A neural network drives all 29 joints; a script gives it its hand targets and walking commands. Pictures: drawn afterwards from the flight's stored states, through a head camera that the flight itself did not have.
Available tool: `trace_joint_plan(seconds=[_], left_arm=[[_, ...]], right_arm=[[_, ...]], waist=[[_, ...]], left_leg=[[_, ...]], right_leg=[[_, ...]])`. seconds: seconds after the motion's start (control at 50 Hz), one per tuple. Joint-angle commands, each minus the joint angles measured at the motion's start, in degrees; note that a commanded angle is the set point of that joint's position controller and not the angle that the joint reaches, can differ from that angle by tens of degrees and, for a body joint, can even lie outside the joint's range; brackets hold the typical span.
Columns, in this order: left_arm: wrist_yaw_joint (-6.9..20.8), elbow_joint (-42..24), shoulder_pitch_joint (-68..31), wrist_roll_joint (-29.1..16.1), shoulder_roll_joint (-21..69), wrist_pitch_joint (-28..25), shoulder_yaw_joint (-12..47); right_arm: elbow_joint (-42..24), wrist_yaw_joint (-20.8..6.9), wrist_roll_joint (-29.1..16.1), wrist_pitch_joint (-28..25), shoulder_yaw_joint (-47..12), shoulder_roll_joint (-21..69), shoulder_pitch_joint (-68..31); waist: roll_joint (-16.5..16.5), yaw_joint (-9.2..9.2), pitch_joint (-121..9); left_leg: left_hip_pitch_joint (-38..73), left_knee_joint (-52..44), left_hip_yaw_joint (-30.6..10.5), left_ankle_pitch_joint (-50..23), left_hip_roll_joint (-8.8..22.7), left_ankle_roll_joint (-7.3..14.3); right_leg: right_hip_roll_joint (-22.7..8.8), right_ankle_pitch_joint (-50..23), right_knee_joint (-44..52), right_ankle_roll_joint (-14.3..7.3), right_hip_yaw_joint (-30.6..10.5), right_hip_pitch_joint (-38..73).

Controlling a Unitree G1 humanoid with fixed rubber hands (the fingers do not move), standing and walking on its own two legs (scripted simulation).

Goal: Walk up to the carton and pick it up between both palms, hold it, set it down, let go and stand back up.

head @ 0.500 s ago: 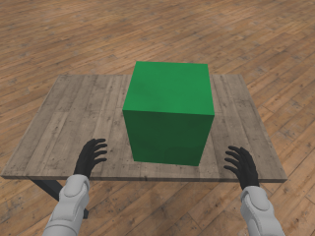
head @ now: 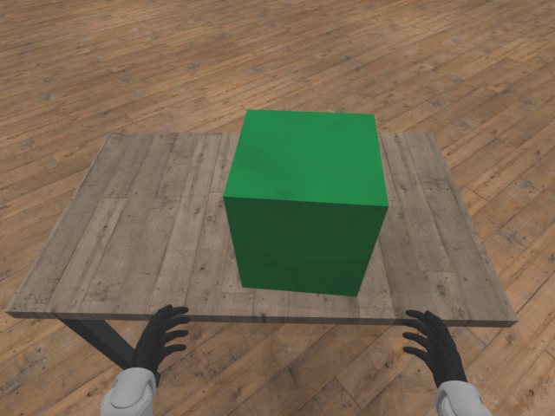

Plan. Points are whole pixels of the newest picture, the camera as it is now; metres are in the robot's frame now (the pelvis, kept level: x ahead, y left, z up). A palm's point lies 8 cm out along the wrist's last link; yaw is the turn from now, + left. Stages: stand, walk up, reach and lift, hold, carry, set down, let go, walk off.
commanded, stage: set down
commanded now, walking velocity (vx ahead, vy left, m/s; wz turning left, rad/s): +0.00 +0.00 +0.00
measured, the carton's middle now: (303, 206) +0.43 -0.01 +0.03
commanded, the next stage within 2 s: let go in 0.42 s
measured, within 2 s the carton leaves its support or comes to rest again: neither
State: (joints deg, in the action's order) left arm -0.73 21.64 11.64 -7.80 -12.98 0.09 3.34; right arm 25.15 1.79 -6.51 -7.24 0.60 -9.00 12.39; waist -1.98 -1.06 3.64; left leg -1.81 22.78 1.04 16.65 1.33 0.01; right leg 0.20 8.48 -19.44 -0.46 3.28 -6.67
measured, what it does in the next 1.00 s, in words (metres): stands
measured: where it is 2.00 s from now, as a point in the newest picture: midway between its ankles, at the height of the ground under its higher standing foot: outside the picture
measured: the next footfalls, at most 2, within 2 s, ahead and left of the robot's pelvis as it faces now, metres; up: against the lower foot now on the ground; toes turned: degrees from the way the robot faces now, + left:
none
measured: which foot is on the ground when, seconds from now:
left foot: down 0.00-1.00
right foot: down 0.00-1.00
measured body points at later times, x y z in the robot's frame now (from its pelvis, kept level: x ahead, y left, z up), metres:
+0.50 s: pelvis -0.01 -0.01 +0.00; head -0.01 -0.01 +0.45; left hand +0.17 +0.21 -0.08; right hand +0.15 -0.23 -0.09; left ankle -0.04 +0.11 -0.74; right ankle +0.03 -0.12 -0.74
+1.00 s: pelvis -0.01 -0.02 -0.01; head -0.01 -0.02 +0.44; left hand +0.14 +0.22 -0.10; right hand +0.12 -0.25 -0.12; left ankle -0.04 +0.11 -0.74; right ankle +0.03 -0.12 -0.74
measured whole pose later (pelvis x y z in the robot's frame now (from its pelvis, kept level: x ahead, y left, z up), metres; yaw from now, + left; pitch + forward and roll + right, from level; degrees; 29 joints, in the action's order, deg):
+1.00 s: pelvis -0.01 -0.02 -0.01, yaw -2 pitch -3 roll -1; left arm 0.0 32.8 13.9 2.5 -11.8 3.0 0.3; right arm 39.8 -1.4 3.0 -2.4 3.0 -10.5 13.0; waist -1.9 -0.7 3.1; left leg -7.0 28.8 2.2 18.9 2.8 -1.0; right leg 1.5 10.6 -26.4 -1.5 2.3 -13.1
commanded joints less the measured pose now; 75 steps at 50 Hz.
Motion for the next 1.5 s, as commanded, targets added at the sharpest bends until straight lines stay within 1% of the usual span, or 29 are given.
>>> trace_joint_plan(seconds=[0.0,0.04,0.1,0.14,0.24,0.32,0.34,0.38,0.44,0.46,0.5,0.52,0.58,0.6,0.66,0.78,0.82,0.88,0.9,0.92,0.96,1.04,1.12,1.16,1.22,1.24,1.26,1.34,1.48], left_arm=[[-1.0,-8.4,-6.0,1.3,-5.2,-1.1,-2.6],[-1.1,-6.4,-5.5,2.2,-4.8,-0.3,-2.7],[-1.7,-8.7,-6.1,2.0,-5.7,-1.0,-3.3],[-1.6,-4.5,-4.4,3.7,-5.3,0.5,-3.1],[-2.3,-8.4,-6.5,2.2,-5.5,0.3,-3.3],[-1.5,-1.7,-5.4,3.4,-4.7,2.9,-2.8],[-1.8,-4.3,-5.7,3.2,-4.8,2.6,-3.1],[-1.9,-1.6,-5.8,4.5,-4.8,3.8,-3.0],[-2.4,-4.9,-6.1,4.1,-4.8,3.8,-3.5],[-2.2,-1.4,-4.8,5.2,-3.9,4.5,-3.1],[-1.9,-3.2,-5.8,4.8,-4.7,4.8,-4.1],[-1.9,-1.2,-5.5,5.4,-4.7,5.4,-3.9],[-1.9,-2.8,-6.2,5.2,-5.0,6.1,-4.4],[-1.9,-1.1,-5.5,6.1,-4.6,6.5,-4.0],[-1.8,-1.3,-5.5,6.9,-4.8,7.7,-4.5],[-1.8,-2.7,-5.4,6.4,-5.4,7.5,-4.4],[-1.5,0.0,-4.4,7.0,-4.9,8.1,-3.9],[-1.5,-2.1,-4.9,6.7,-5.3,7.9,-4.3],[-0.5,6.8,6.8,12.5,-8.8,2.3,-7.5],[0.5,8.5,6.7,11.9,-9.4,0.3,-7.6],[1.6,8.5,2.9,11.5,-7.3,-1.9,-7.3],[2.1,10.6,3.5,10.8,-4.5,-2.8,-6.5],[2.2,13.0,5.4,10.6,-5.1,-3.0,-6.7],[1.9,14.2,6.0,10.3,-4.8,-3.1,-6.6],[1.5,16.7,8.3,10.2,-4.8,-3.1,-6.6],[1.2,17.6,8.3,10.0,-4.4,-3.2,-6.4],[1.0,18.9,8.9,10.2,-3.8,-3.0,-6.2],[0.6,22.6,11.3,9.7,-3.3,-2.6,-6.0],[-0.2,28.5,12.5,9.2,-1.7,-2.3,-5.6]], right_arm=[[-6.0,-0.8,1.7,-1.3,2.6,-5.0,-3.7],[-3.9,-1.1,2.1,-1.5,2.5,-5.1,-3.6],[-5.5,-1.3,2.2,-3.3,3.2,-5.2,-4.1],[-0.6,-1.6,3.4,-3.1,2.7,-5.7,-3.2],[-4.5,-1.9,3.4,-4.4,3.4,-5.6,-4.5],[2.4,-2.2,4.4,-2.8,2.7,-5.7,-4.2],[0.5,-2.3,3.9,-3.2,3.0,-5.8,-4.0],[4.3,-2.4,5.1,-2.8,3.2,-6.1,-4.0],[1.4,-2.6,4.6,-3.2,3.2,-5.6,-4.0],[5.3,-2.7,5.2,-2.8,2.7,-5.8,-2.9],[2.5,-2.8,5.4,-3.0,3.5,-5.9,-4.1],[4.7,-2.7,6.0,-2.8,3.4,-5.9,-4.2],[3.0,-2.8,6.0,-2.5,3.8,-5.7,-4.4],[6.0,-2.8,6.7,-2.3,3.6,-5.6,-3.3],[6.2,-2.9,7.4,-2.0,4.0,-5.7,-3.5],[4.9,-3.1,8.2,-3.1,4.3,-5.7,-3.5],[8.1,-3.0,8.6,-2.8,4.1,-5.6,-2.5],[6.5,-2.9,8.5,-3.5,4.8,-5.6,-2.9],[11.5,-2.9,9.8,2.9,5.6,-10.3,1.9],[11.1,-2.7,10.1,5.7,5.6,-9.9,3.7],[11.5,-2.7,9.4,7.0,5.2,-9.5,6.2],[13.1,-3.0,9.0,6.9,4.6,-9.5,4.8],[15.3,-3.1,9.1,6.4,4.4,-9.8,5.1],[16.5,-3.0,8.9,6.0,4.3,-9.9,7.0],[18.5,-2.3,8.7,6.0,3.9,-9.6,7.7],[18.9,-2.1,8.7,5.9,3.8,-9.6,8.2],[20.3,-1.9,8.7,6.0,3.8,-9.2,9.4],[23.6,-1.4,8.5,5.8,3.6,-9.2,11.5],[28.9,-0.8,8.0,5.5,3.0,-7.5,13.6]], waist=[[-0.8,0.51,-4.3],[-0.6,0.3,-4.7],[-0.1,-0.43,-6.8],[-0.4,-0.3,-5.0],[1.4,-0.76,-6.5],[0.8,0.16,-2.9],[0.7,-0.47,-4.0],[0.3,0.24,-2.9],[1.4,-0.5,-4.3],[1.1,-0.06,-2.4],[1.7,-0.51,-3.4],[1.5,-0.2,-2.5],[1.5,-0.49,-3.1],[1.0,0.02,-2.1],[1.1,-0.18,-1.7],[1.9,-0.22,-3.9],[2.1,0.33,-2.2],[1.8,-0.02,-3.7],[-4.9,-1.42,-4.9],[-1.5,0.5,-3.9],[3.3,2.47,-6.9],[5.4,1.59,-6.9],[1.6,0.91,-6.2],[2.6,1.0,-6.4],[0.3,0.18,-5.2],[1.1,0.6,-5.4],[4.5,0.86,-2.5],[0.9,0.67,-1.0],[1.3,1.03,0.1]], left_leg=[[-15.7,-6.4,0.5,-14.3,0.6,-1.8],[-15.5,-6.1,0.7,-14.3,0.5,-1.9],[-15.8,-5.6,1.0,-14.5,0.5,-1.6],[-14.9,-5.5,1.4,-15.6,0.5,-1.9],[-16.7,-5.4,2.1,-12.7,0.3,-1.4],[-17.3,-6.2,2.2,-8.8,0.4,-1.4],[-17.5,-6.1,2.3,-9.2,0.4,-1.4],[-17.8,-6.2,2.5,-9.0,0.4,-1.5],[-18.8,-5.8,2.9,-8.5,0.1,-1.2],[-18.6,-5.7,2.9,-8.7,0.1,-1.4],[-18.7,-6.0,3.1,-6.6,0.2,-1.1],[-19.1,-6.1,3.2,-5.8,0.1,-0.9],[-19.8,-6.4,3.4,-4.8,0.3,-0.7],[-19.6,-6.3,3.6,-4.3,0.1,-0.8],[-20.0,-6.4,3.7,-3.3,0.3,-0.7],[-19.5,-5.6,3.8,-4.3,0.3,-0.3],[-19.4,-5.4,3.6,-4.1,0.3,-0.4],[-19.4,-5.1,3.8,-4.8,0.4,-0.5],[-12.6,1.4,-0.1,-3.2,3.0,0.7],[-10.1,2.3,-0.2,1.9,2.8,0.7],[-10.0,3.1,-1.3,1.5,3.4,1.1],[-10.7,3.6,-1.9,2.2,3.1,1.4],[-12.2,1.3,-2.9,0.7,4.4,2.4],[-12.9,0.5,-2.6,-0.4,4.4,2.4],[-12.9,-1.2,-3.4,-0.9,4.7,3.1],[-13.1,-1.3,-3.5,-1.3,4.9,3.3],[-14.4,-2.2,-3.6,0.2,5.2,3.1],[-13.6,-4.0,-3.5,-1.0,5.1,3.1],[-11.5,-5.2,-2.9,-4.7,5.1,3.3]], right_leg=[[0.1,-6.2,-0.5,-3.1,-4.1,15.9],[0.1,-6.8,-0.6,-3.1,-4.1,16.2],[0.1,-7.8,-1.6,-2.7,-3.9,17.1],[0.3,-7.8,-1.4,-3.0,-3.7,16.2],[-0.2,-7.7,-2.3,-2.2,-4.2,16.9],[-0.4,-4.4,-1.6,-2.5,-4.1,16.1],[-0.4,-5.0,-2.1,-2.3,-4.1,16.4],[-0.3,-4.7,-2.0,-2.3,-4.1,16.2],[-0.6,-5.6,-2.6,-1.9,-4.5,16.9],[-0.6,-5.6,-2.3,-1.9,-4.4,16.1],[-0.6,-3.5,-2.2,-1.7,-4.3,16.2],[-0.6,-2.6,-2.1,-1.6,-4.4,16.0],[-0.8,-2.1,-2.2,-1.5,-4.7,16.7],[-0.8,-1.7,-2.2,-1.4,-4.6,15.9],[-0.7,-0.6,-2.1,-1.4,-4.5,16.0],[-0.8,-2.6,-2.7,-1.2,-4.6,15.7],[-0.8,-2.3,-2.6,-1.2,-4.4,14.9],[-0.7,-2.8,-3.0,-1.2,-4.3,15.0],[-6.4,-11.8,-3.5,-1.1,-8.0,2.2],[-5.8,-8.5,-2.8,-0.8,-8.3,-3.9],[-5.1,-12.3,-4.7,-0.9,-7.6,-3.7],[-4.8,-9.5,-4.3,-1.9,-9.7,-7.6],[-4.2,-9.7,-6.0,-1.9,-9.4,-7.9],[-4.4,-10.4,-6.2,-2.2,-9.5,-6.9],[-3.8,-8.6,-6.2,-1.6,-9.0,-7.1],[-3.9,-9.1,-6.2,-1.6,-9.2,-6.9],[-4.7,-8.1,-5.4,-1.7,-9.1,-7.7],[-4.7,-6.7,-4.6,-1.4,-9.3,-8.2],[-4.5,-6.6,-3.9,-0.4,-8.7,-8.1]])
